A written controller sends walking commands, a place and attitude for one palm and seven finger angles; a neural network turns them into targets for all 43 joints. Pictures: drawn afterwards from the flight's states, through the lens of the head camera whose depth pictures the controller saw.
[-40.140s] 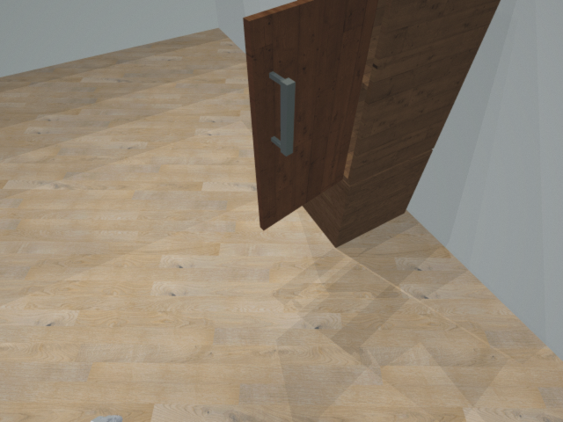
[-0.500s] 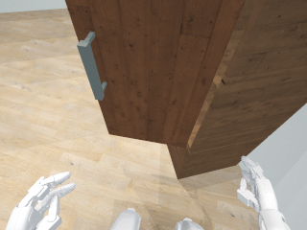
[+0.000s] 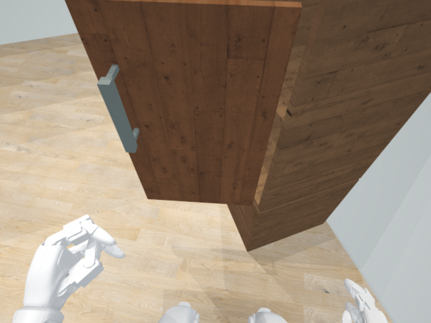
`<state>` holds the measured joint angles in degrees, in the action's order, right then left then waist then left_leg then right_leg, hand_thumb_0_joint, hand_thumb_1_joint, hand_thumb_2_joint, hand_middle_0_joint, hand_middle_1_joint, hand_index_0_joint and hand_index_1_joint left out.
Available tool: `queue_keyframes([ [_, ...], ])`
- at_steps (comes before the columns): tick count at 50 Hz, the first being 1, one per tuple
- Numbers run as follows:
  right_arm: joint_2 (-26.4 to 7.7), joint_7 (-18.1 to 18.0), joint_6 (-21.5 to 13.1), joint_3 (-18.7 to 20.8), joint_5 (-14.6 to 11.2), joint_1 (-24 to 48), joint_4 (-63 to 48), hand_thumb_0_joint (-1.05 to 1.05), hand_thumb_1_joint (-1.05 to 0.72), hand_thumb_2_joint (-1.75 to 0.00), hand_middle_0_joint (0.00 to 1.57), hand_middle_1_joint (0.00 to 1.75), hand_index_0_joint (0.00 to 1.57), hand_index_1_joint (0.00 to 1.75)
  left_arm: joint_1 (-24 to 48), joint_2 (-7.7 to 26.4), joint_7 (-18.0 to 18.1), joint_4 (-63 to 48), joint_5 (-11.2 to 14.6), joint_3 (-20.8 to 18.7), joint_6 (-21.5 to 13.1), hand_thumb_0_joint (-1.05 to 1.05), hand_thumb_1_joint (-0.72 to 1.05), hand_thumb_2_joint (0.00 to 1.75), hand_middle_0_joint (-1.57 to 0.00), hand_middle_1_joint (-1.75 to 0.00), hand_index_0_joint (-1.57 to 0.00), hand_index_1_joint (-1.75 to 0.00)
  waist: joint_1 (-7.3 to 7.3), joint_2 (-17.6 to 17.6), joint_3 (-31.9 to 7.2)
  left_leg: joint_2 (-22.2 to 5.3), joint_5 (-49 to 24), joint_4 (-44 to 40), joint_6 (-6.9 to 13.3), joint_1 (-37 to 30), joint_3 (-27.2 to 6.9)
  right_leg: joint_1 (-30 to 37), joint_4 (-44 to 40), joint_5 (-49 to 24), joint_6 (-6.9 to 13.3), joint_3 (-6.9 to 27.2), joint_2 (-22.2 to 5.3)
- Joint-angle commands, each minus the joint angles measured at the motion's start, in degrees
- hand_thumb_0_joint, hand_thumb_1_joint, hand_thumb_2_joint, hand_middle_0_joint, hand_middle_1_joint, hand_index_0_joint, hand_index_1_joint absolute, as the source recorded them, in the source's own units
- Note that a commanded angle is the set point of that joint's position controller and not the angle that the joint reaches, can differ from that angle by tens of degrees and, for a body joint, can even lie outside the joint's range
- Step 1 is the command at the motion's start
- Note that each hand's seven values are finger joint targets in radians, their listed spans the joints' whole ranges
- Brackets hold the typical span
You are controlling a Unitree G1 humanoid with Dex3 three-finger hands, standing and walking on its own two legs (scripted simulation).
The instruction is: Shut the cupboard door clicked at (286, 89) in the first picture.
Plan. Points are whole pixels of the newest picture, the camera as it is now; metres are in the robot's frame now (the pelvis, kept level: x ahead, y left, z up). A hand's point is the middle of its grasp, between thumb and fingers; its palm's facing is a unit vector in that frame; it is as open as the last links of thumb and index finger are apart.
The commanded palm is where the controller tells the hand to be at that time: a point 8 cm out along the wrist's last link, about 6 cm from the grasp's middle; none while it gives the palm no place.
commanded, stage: raise the hand and make a fist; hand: left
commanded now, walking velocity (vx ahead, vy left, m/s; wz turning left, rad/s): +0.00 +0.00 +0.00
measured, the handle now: (123, 112) +0.47 +0.21 +0.12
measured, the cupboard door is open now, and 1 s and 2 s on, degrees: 66 66 66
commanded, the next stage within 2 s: bring the fist close to the handle in 0.92 s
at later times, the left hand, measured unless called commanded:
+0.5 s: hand (78, 216) +0.25 +0.22 +0.12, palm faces +0.02 -1.00 -0.05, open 3.1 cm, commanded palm +0.23 +0.27 +0.13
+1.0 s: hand (101, 215) +0.25 +0.19 +0.12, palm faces +0.01 -1.00 -0.05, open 3.1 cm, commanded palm +0.23 +0.24 +0.13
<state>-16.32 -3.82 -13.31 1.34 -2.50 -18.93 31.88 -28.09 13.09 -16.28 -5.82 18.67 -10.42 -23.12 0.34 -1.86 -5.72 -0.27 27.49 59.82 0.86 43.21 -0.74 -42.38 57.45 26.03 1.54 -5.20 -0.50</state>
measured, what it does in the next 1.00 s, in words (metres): stands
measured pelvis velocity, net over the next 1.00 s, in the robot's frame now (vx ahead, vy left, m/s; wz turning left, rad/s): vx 0.03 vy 0.00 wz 0.00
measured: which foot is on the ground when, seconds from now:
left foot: down 0.00-1.00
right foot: down 0.00-1.00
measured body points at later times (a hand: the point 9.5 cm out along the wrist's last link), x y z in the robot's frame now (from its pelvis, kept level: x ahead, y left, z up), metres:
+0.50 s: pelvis +0.03 +0.03 +0.03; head +0.05 +0.04 +0.48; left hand +0.24 +0.28 +0.12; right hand +0.22 -0.18 -0.03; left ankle +0.02 +0.11 -0.67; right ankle +0.03 -0.11 -0.67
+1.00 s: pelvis +0.03 +0.00 +0.03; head +0.04 +0.00 +0.48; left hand +0.25 +0.24 +0.12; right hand +0.20 -0.23 -0.04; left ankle +0.02 +0.11 -0.67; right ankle +0.03 -0.11 -0.67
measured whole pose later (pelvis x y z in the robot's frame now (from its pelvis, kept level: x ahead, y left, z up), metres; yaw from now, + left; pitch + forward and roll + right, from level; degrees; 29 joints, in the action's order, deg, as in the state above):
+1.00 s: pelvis +0.03 +0.00 +0.03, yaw +0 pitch +6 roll -1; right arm -14.6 -2.7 -13.2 -2.2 -2.4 -15.5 31.5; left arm -20.1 13.8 -13.3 -6.8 15.7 -9.6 -10.0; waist 0.6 -2.5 -5.3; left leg 0.1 24.8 47.5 1.1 28.4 -0.3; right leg -27.7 45.2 23.2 1.0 -4.6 -0.3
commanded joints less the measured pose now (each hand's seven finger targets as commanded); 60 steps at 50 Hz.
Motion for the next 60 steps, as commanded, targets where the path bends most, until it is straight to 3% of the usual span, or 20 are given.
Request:
queue_keyframes([
  [1, -5.5, -1.3, -5.7, 1.5, -0.4, 6.3, -11.3, 0.0, -0.9, -0.9, 0.2, 0.3, 0.2, 0.3, 8.0, 10.9, -1.0, -15.5, -0.2, -3.5, -2.4, 0.0, 0.9, 0.9, -1.12, -1.3, -1.12, -1.3, -0.06, -1.1, -10.8, 0.9, -2.9, -12.1, 1.0, -6.8, -2.1, 8.2, -13.6, 6.1, -0.4, 6.2, 0.0],
  [3, -5.0, -1.2, -5.3, 1.1, 0.0, 7.0, -11.5, 0.0, -0.9, -0.9, 0.2, 0.3, 0.2, 0.3, 7.1, 13.4, 2.4, -18.1, -0.8, -7.5, -1.0, 0.0, 0.9, 0.9, -1.15, -1.34, -1.15, -1.34, 1.9, -5.3, -12.5, 0.6, -5.6, -14.7, 0.6, -10.1, -3.2, 10.2, -11.1, -0.5, 0.3, 2.9, 1.0],
  [6, -3.8, -0.6, -4.3, 0.6, 0.2, 7.2, -11.9, 0.0, -0.9, -0.9, 0.2, 0.3, 0.2, 0.3, 3.7, 8.6, 6.2, -18.5, -0.4, -6.2, 1.0, 0.0, 0.9, 0.9, -1.21, -1.4, -1.21, -1.4, 2.25, -4.6, -10.1, 0.0, -10.6, -17.0, -0.4, -12.4, -3.7, 11.6, -10.3, -7.2, 0.3, 0.2, 1.6],
  [12, -5.2, 0.3, -2.5, -0.3, -0.1, 6.0, -12.4, 0.0, -0.9, -0.9, 0.2, 0.3, 0.2, 0.3, 6.4, 4.3, 4.3, -12.0, -2.4, 1.4, 8.6, 0.0, 0.9, 0.9, -1.3, -1.5, -1.3, -1.5, -0.81, -0.7, -1.5, -0.9, -10.4, -19.1, -0.8, -12.3, -4.6, 10.3, -12.9, -8.8, -0.2, -0.6, 2.0],
  [14, -5.5, 0.1, -2.5, -0.5, -0.2, 5.5, -12.8, 0.0, -0.9, -0.9, 0.2, 0.3, 0.2, 0.3, 9.5, 5.4, 2.8, -12.9, -3.1, 2.0, 10.3, 0.0, 0.9, 0.9, -1.3, -1.5, -1.3, -1.5, -1.03, -0.5, -2.2, -0.9, -11.3, -19.4, -0.5, -13.5, -4.6, 11.3, -13.8, -9.5, -0.3, -0.2, 1.9],
  [18, -5.2, -0.4, -3.0, -1.0, 0.3, 5.9, -12.5, 0.0, -0.9, -0.9, 0.2, 0.3, 0.2, 0.3, 15.0, 10.8, 3.3, -18.1, -2.7, -3.6, 9.7, 0.0, 0.9, 0.9, -1.3, -1.5, -1.3, -1.5, 0.07, -1.6, -6.8, -0.7, -16.3, -19.5, -0.9, -17.7, -4.5, 14.4, -14.0, -12.9, 0.0, 0.0, 2.0],
  [22, -4.0, 0.0, -3.6, -1.6, 0.5, 5.9, -11.4, 0.0, -0.9, -0.9, 0.2, 0.3, 0.2, 0.3, 15.5, 10.0, 5.0, -20.9, -2.1, -5.4, 7.4, 0.0, 0.9, 0.9, -1.3, -1.5, -1.3, -1.5, 1.14, -6.1, -10.1, -1.1, -25.1, -19.9, -2.6, -22.0, -4.8, 15.7, -13.5, -16.3, 0.2, -0.5, 2.0],
  [23, -4.2, 0.2, -3.6, -1.6, 0.6, 5.8, -10.9, 0.0, -0.9, -0.9, 0.2, 0.3, 0.2, 0.3, 15.6, 10.6, 5.2, -20.6, -2.2, -5.6, 7.4, 0.0, 0.9, 0.9, -1.3, -1.5, -1.3, -1.5, 0.99, -5.2, -10.1, -1.1, -26.9, -19.6, -2.6, -22.1, -4.8, 16.4, -13.6, -17.3, 0.2, -0.5, 2.1],
  [26, -4.4, 0.5, -3.5, -1.4, 0.2, 5.7, -9.9, 0.0, -0.9, -0.9, 0.2, 0.3, 0.2, 0.3, 14.5, 7.3, 4.1, -17.0, -2.4, -2.5, 9.6, 0.0, 0.9, 0.9, -1.3, -1.5, -1.3, -1.5, 0.26, -6.6, -8.4, -1.3, -28.9, -20.0, -3.0, -22.8, -4.5, 16.0, -14.7, -18.3, -0.2, -0.7, 1.8],
  [29, -5.0, 0.5, -2.9, -0.9, -0.3, 5.8, -10.1, 0.0, -0.9, -0.9, 0.2, 0.3, 0.2, 0.3, 10.2, 4.7, 1.8, -10.7, -1.9, -0.3, 13.9, 0.0, 0.9, 0.9, -1.3, -1.5, -1.3, -1.5, 0.12, -0.5, -5.7, -1.0, -26.0, -20.7, -2.3, -20.2, -3.9, 16.7, -16.3, -18.7, -0.5, -1.0, 1.7],
  [31, -5.5, 0.2, -2.6, -0.7, -0.5, 6.5, -10.5, 0.0, -0.9, -0.9, 0.2, 0.3, 0.2, 0.3, 10.6, 5.7, 1.1, -10.2, -1.7, -1.2, 15.4, 0.0, 0.9, 0.9, -1.3, -1.5, -1.3, -1.5, 0.45, 1.8, -5.1, -0.6, -22.7, -21.4, -1.9, -19.0, -3.5, 17.7, -16.9, -18.0, -0.5, -1.0, 1.6],
  [34, -5.2, -0.2, -2.8, -0.5, 0.0, 7.7, -11.3, 0.0, -0.9, -0.9, 0.2, 0.3, 0.2, 0.3, 13.8, 9.6, 2.1, -15.1, -1.4, -5.2, 14.0, 0.0, 0.9, 0.9, -1.3, -1.5, -1.3, -1.5, 1.24, 1.9, -8.6, 0.0, -22.7, -21.3, -1.1, -20.0, -2.5, 20.1, -17.1, -19.5, -0.4, -0.1, 1.3],
  [38, -4.3, 0.0, -3.5, -0.9, 0.8, 7.3, -10.3, 0.0, -0.9, -0.9, 0.2, 0.3, 0.2, 0.3, 16.0, 11.4, 5.6, -20.3, -1.8, -7.5, 7.9, 0.0, 0.9, 0.9, -1.3, -1.5, -1.3, -1.5, 1.52, -1.2, -10.0, -0.1, -24.6, -20.6, -1.4, -21.5, -2.3, 20.0, -16.1, -19.5, -0.1, 0.3, 1.5],
  [41, -4.1, 0.6, -3.9, -0.9, 0.6, 7.2, -9.1, 0.0, -0.9, -0.9, 0.2, 0.3, 0.2, 0.3, 14.9, 7.8, 6.0, -17.7, -2.2, -4.3, 5.7, 0.0, 0.9, 0.9, -1.3, -1.5, -1.3, -1.5, 0.35, -4.0, -7.4, -0.1, -22.2, -20.2, -1.4, -21.1, -2.0, 17.3, -16.1, -17.6, -0.1, 0.2, 1.5],
  [45, -5.2, 0.6, -3.5, -0.4, -0.2, 6.9, -9.1, 0.0, -0.9, -0.9, 0.2, 0.3, 0.2, 0.3, 11.4, 6.0, 3.4, -10.9, -2.5, -1.2, 8.8, 0.0, 0.9, 0.9, -1.3, -1.5, -1.3, -1.5, -0.67, 0.0, -3.7, 0.2, -15.3, -20.4, -0.4, -17.3, -1.5, 16.9, -18.5, -13.6, -0.5, 1.1, 1.1],
  [48, -5.4, 0.1, -3.4, -0.2, -0.3, 7.5, -9.7, 0.0, -0.9, -0.9, 0.2, 0.3, 0.2, 0.3, 11.0, 8.4, 2.4, -10.8, -2.1, -3.0, 11.0, 0.0, 0.9, 0.9, -1.3, -1.5, -1.3, -1.5, -0.16, 2.3, -4.1, 0.6, -14.0, -20.4, 0.1, -16.5, -1.0, 18.8, -20.2, -12.2, -0.8, 2.4, 0.6],
  [51, -4.8, -0.4, -3.5, -0.3, 0.0, 8.2, -10.4, 0.0, -0.9, -0.9, 0.2, 0.3, 0.2, 0.3, 14.0, 10.6, 3.3, -15.2, -1.6, -5.7, 9.8, 0.0, 0.9, 0.9, -1.3, -1.5, -1.3, -1.5, 0.48, 1.4, -7.1, 0.8, -15.9, -19.9, 0.4, -17.7, -0.4, 20.2, -20.0, -14.2, -1.0, 3.1, 0.3],
  [53, -4.8, -0.6, -3.3, -0.7, 0.4, 8.0, -9.1, 0.0, -0.9, -0.9, 0.2, 0.3, 0.2, 0.3, 19.2, 13.4, 4.8, -15.3, -1.5, -8.5, 7.8, 0.0, 0.9, 0.9, -1.3, -1.5, -1.3, -1.5, -0.14, 1.5, -5.7, 0.7, -15.4, -19.3, 0.3, -17.0, -0.5, 19.7, -20.2, -13.2, -1.1, 3.8, 0.4],
  [57, -4.5, -0.5, -3.7, -0.9, 0.1, 8.5, -7.1, 0.0, -0.9, -0.9, 0.2, 0.3, 0.2, 0.3, 24.2, 11.7, 4.9, -9.4, -1.3, -7.7, 4.5, 0.0, 0.9, 0.9, -1.3, -1.5, -1.3, -1.5, -1.25, -0.1, -4.0, 0.9, -12.9, -18.9, 0.3, -16.8, -0.3, 17.3, -20.7, -9.9, -1.1, 4.4, 0.3],
  [60, -5.0, -0.4, -3.9, -0.5, -0.4, 8.1, -6.7, 0.0, -0.9, -0.9, 0.2, 0.3, 0.2, 0.3, 23.6, 10.4, 2.0, -4.4, -1.0, -5.1, 5.9, 0.0, 0.9, 0.9, -1.3, -1.5, -1.3, -1.5, -1.26, -0.3, -5.5, 1.1, -12.8, -18.6, 0.3, -16.7, 0.4, 18.5, -21.9, -10.1, -1.5, 5.8, -0.3],
])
